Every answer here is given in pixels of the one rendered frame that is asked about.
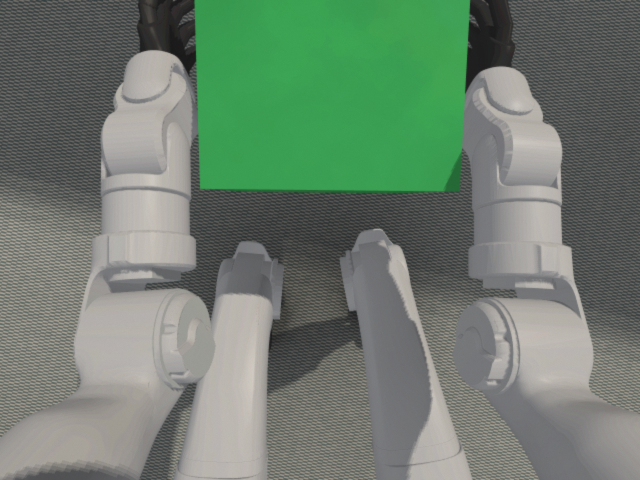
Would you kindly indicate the robot left forearm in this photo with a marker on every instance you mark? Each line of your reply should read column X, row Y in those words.
column 145, row 180

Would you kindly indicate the left robot hand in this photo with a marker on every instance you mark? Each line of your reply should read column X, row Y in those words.
column 158, row 28

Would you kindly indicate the carton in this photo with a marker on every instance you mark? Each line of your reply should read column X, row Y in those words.
column 331, row 96

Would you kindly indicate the right robot upper arm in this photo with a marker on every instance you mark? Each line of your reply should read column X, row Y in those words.
column 532, row 359

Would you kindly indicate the robot right shin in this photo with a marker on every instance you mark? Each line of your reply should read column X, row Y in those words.
column 395, row 251

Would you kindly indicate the left robot upper arm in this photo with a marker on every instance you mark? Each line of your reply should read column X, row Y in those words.
column 135, row 353

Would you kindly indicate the robot right forearm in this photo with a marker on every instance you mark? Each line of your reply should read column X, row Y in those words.
column 515, row 161

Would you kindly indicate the right robot hand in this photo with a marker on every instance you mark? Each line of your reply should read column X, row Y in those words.
column 491, row 42

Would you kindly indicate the right robot thigh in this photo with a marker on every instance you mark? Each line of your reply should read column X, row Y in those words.
column 413, row 437

